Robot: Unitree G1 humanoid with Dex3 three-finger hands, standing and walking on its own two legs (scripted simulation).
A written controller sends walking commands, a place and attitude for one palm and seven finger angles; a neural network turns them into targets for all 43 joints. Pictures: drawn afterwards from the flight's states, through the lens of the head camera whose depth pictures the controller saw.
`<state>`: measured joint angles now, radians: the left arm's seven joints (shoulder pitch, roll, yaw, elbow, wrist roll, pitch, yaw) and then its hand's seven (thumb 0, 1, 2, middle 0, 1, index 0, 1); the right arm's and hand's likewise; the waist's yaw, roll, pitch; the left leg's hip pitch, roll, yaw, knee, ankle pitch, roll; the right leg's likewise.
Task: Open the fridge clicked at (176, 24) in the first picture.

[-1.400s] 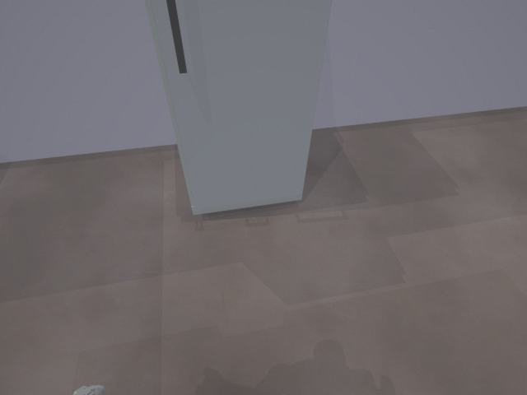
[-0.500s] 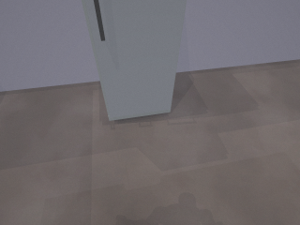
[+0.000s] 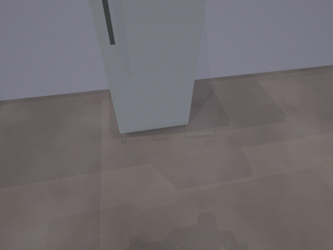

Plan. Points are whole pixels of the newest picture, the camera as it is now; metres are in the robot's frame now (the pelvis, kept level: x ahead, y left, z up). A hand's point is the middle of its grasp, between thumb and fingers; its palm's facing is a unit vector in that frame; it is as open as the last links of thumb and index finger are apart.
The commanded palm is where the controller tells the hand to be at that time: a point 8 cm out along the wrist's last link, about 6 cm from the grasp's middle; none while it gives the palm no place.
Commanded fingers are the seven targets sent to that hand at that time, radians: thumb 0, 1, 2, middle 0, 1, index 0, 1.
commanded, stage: look at it before walking up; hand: left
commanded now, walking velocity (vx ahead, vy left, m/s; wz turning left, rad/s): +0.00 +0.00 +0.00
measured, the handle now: out of the picture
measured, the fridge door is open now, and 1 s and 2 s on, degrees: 0 0 0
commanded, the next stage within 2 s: walk to a spot facing it in 0.04 s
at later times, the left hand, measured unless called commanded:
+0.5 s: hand out of the picture +0.03 +0.20 -0.20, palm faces -0.03 -0.99 -0.16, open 7.4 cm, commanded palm none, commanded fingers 0.00 0.90 0.90 -0.20 -0.30 -0.20 -0.30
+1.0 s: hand (132, 200) +0.30 +0.13 -0.18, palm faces -0.05 -0.98 -0.21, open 7.2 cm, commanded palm none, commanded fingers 0.00 0.90 0.90 -0.20 -0.30 -0.20 -0.30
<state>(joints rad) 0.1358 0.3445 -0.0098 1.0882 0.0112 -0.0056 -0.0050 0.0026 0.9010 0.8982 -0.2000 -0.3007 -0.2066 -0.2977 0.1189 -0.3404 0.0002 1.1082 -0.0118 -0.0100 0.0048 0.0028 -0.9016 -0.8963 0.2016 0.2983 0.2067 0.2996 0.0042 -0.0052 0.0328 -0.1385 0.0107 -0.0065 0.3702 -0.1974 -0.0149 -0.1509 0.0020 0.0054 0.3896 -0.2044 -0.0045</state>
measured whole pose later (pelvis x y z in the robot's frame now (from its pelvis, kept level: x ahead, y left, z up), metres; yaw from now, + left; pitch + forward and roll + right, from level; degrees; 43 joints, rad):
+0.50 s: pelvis +0.06 +0.02 -0.02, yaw -4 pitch -1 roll +0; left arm 0.37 0.20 0.02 1.12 0.02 0.02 -0.02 0.00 0.90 0.90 -0.20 -0.30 -0.20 -0.30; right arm 0.34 -0.18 -0.01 1.11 -0.03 -0.05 0.00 0.00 -0.90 -0.90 0.20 0.30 0.20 0.30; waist 0.00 -0.04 -0.01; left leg -0.13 0.02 0.07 0.57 -0.42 0.01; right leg -0.26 0.00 0.02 0.78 -0.44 -0.02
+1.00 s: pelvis +0.23 -0.05 -0.01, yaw -3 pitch -1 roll -1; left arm 0.22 0.17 0.04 1.05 0.02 -0.04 0.02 0.00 0.95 0.90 -0.20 -0.30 -0.20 -0.30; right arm 0.30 -0.15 -0.06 1.07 -0.02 -0.01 0.00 0.00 -0.91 -0.90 0.20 0.30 0.20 0.30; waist -0.05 0.01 0.03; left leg -0.52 0.13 0.07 1.07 -0.29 -0.01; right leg -0.24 -0.02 -0.21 0.48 -0.23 -0.06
